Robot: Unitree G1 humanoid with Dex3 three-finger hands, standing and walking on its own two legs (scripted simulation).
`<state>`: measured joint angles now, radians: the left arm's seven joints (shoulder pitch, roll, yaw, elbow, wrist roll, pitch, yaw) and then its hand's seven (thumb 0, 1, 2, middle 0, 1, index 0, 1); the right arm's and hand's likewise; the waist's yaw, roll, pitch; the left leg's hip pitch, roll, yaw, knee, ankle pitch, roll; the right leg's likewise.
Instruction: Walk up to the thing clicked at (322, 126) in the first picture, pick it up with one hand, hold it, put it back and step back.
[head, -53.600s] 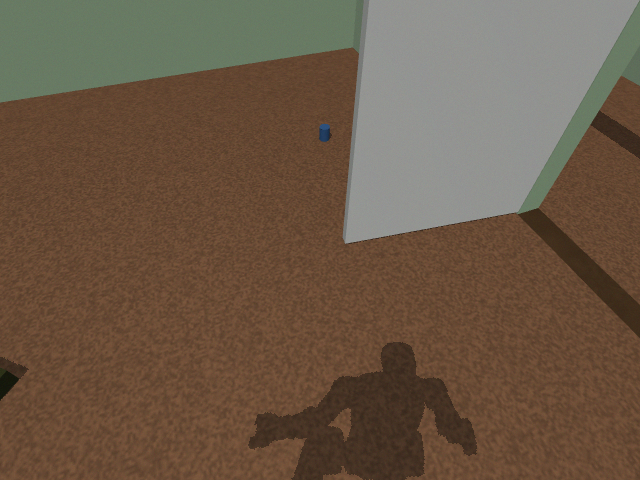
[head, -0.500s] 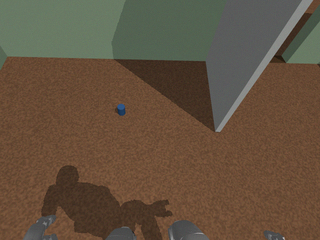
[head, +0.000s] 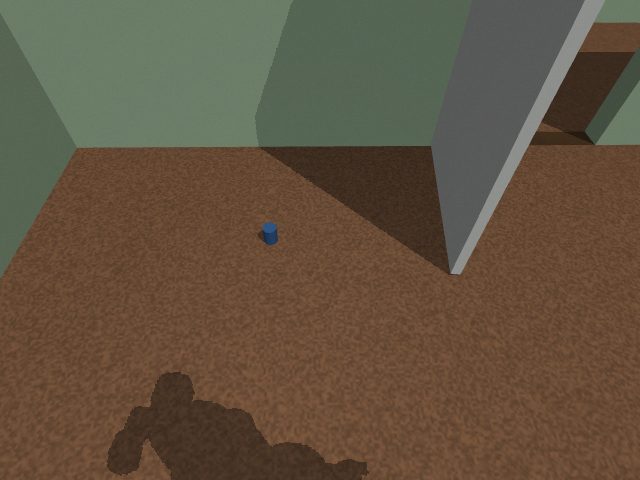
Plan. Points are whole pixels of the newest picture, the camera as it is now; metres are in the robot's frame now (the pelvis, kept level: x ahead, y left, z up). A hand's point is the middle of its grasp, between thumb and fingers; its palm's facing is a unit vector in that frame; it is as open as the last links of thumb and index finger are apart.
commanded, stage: step back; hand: left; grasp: from above
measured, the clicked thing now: (270, 233) +1.06 +0.26 -0.72
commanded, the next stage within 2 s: stand in 0.76 s
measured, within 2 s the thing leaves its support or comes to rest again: neither
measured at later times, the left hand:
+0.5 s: hand out of the picture +0.13 +0.22 -0.14, palm faces +0.06 -0.93 -0.36, open 7.4 cm
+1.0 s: hand (150, 478) +0.14 +0.24 -0.14, palm faces +0.04 -0.95 -0.32, open 7.4 cm
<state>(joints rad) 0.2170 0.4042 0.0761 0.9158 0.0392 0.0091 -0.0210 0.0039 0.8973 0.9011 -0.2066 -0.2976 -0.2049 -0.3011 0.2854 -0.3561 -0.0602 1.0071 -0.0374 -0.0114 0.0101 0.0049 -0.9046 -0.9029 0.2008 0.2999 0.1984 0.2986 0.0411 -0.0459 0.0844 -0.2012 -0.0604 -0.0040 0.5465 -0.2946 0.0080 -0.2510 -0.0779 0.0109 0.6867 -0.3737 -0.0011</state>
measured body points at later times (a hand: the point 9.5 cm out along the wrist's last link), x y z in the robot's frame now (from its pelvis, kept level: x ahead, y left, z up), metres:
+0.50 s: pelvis +0.03 -0.03 +0.00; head +0.05 -0.05 +0.45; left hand +0.12 +0.27 -0.11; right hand +0.11 -0.34 -0.14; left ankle +0.01 +0.11 -0.71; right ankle +0.09 -0.15 -0.73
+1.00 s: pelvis +0.06 -0.01 +0.02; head +0.07 +0.00 +0.47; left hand +0.14 +0.29 -0.12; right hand +0.18 -0.30 -0.11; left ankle +0.03 +0.11 -0.73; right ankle +0.09 -0.15 -0.73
